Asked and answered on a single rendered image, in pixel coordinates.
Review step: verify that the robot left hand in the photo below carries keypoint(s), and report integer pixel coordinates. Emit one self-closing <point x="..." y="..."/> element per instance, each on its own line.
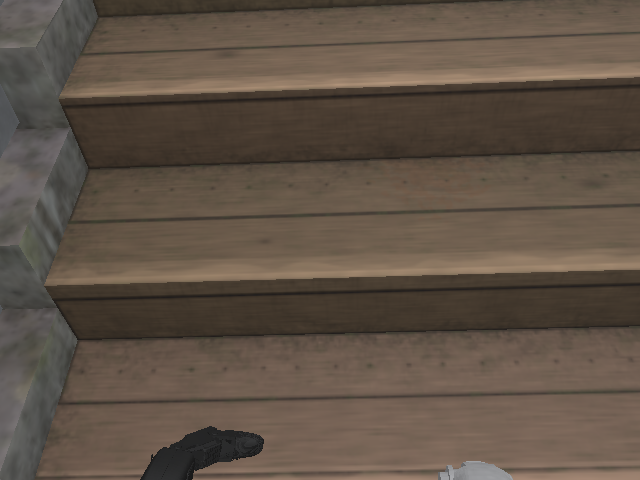
<point x="201" y="449"/>

